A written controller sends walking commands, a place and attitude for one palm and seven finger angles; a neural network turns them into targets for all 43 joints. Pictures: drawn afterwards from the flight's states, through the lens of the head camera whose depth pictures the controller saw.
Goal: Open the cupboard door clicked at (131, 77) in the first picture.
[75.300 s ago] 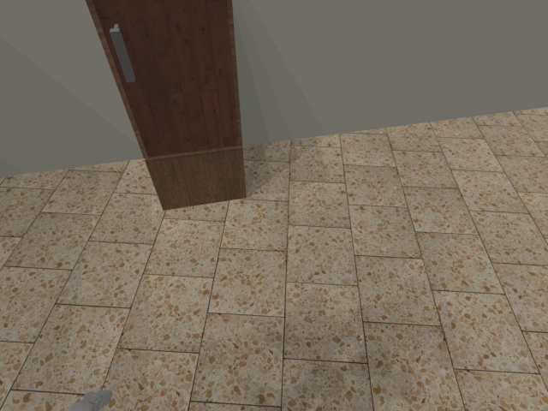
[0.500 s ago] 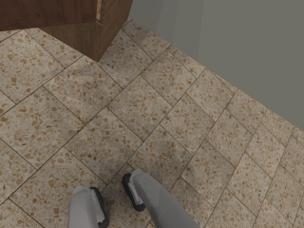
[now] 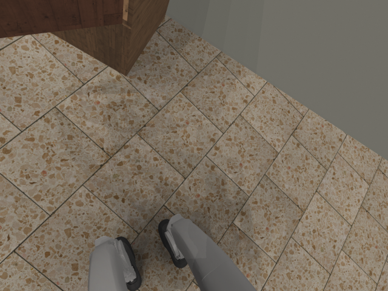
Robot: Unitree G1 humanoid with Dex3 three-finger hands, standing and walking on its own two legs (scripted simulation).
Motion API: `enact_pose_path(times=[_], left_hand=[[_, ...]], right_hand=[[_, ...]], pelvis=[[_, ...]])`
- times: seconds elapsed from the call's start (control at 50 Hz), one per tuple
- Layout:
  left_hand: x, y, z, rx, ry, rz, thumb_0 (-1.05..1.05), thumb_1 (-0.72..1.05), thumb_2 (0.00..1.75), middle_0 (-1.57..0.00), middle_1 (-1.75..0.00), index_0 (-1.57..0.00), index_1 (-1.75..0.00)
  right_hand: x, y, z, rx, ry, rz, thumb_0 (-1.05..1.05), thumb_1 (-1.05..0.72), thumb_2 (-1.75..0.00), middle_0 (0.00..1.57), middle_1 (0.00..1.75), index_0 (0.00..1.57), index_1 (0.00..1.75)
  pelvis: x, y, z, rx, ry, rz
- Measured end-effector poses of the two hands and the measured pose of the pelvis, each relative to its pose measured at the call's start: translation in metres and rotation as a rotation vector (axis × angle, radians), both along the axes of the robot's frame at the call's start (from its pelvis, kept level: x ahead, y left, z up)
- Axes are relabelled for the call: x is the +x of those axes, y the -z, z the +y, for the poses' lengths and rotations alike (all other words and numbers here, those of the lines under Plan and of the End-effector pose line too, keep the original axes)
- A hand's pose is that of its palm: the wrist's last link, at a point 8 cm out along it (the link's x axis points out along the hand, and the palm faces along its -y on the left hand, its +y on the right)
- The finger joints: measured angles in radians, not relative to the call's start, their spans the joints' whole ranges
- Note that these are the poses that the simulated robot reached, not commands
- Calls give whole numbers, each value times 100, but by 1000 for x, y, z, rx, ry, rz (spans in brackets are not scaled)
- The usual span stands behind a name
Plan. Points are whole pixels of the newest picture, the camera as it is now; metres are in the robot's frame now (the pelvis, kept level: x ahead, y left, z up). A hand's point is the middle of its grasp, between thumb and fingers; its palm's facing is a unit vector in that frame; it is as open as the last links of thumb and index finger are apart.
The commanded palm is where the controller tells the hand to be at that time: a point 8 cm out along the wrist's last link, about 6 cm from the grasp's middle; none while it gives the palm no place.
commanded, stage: move the hooked fingers beside the handle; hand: left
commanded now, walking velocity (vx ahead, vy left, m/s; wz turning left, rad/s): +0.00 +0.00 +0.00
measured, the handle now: out of the picture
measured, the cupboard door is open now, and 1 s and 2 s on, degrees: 47 47 47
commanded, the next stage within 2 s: slide the fingers in behind the handle in 1.52 s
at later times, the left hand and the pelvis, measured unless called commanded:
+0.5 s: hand out of the picture +0.66 +0.27 +0.13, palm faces +0.11 -0.99 +0.03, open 14.0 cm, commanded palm +0.72 +0.24 +0.11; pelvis +0.01 +0.00 +0.01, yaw +1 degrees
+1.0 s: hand out of the picture +0.65 +0.26 +0.12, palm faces +0.10 -0.99 -0.01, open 14.0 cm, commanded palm +0.73 +0.23 +0.11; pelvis -0.01 +0.01 +0.00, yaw +0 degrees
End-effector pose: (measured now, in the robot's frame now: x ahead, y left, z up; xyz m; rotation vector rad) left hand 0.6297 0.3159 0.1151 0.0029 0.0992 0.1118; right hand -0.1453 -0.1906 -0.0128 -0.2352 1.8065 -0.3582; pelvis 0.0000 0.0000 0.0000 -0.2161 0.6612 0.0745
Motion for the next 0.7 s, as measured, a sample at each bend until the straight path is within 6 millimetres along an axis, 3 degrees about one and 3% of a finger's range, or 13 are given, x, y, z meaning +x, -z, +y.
enact_pose_path(times=[0.28,0.42,0.6,0.7], left_hand=[[9,-4,9,-21,-2,-6,-1,-50,30,-30,-120,-30,-120],[7,-18,12,-30,-4,-48,-1,-50,30,-30,-120,-30,-120],[-3,-9,2,-28,18,18,-1,-50,30,-30,-120,-30,-120],[-5,-9,-6,-20,23,-28,-1,-50,30,-30,-120,-30,-120]], right_hand=[[1,-19,2,-13,16,46,0,-90,-89,20,30,21,30],[-6,-26,7,-9,30,61,0,-90,-89,20,30,21,30],[-19,-23,9,2,24,52,0,-90,-89,20,30,21,30],[-23,-16,8,-9,23,29,0,-90,-89,20,30,21,30]], pelvis=[[12,-6,-3,-8,-8,5],[10,-9,-3,-10,-14,-6],[1,-7,-1,-10,-16,-21],[-6,-3,0,-7,-5,-21]])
